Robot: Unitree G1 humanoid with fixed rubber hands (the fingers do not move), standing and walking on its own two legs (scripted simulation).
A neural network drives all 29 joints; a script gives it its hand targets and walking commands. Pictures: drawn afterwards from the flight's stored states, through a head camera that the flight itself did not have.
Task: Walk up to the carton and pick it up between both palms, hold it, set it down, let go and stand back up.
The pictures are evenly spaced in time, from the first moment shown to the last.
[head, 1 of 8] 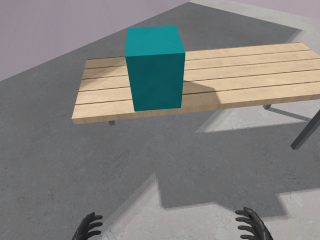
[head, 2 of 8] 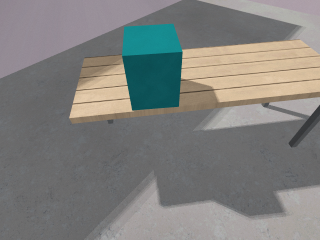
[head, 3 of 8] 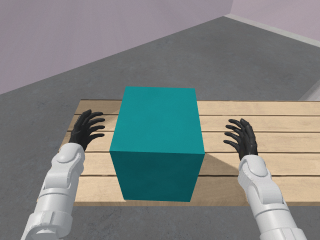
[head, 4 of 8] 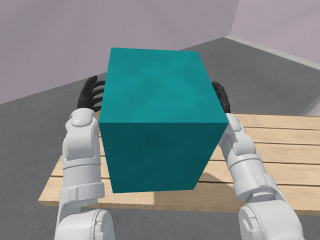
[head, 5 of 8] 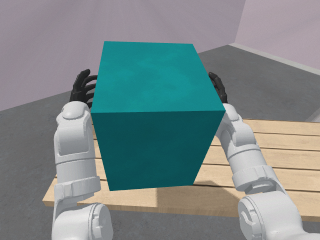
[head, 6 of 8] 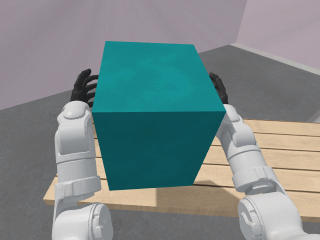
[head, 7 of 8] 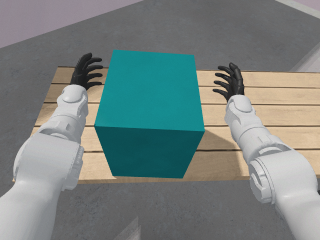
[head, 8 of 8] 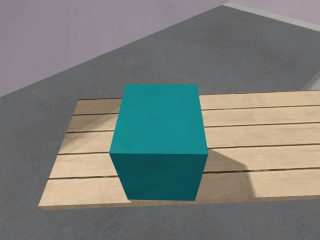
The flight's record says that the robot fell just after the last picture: no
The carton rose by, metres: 0.23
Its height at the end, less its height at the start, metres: +0.00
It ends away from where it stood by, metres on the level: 0.01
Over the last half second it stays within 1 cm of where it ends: yes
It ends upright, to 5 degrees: yes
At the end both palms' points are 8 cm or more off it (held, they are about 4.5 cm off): yes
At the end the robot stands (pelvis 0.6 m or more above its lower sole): yes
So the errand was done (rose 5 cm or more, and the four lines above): yes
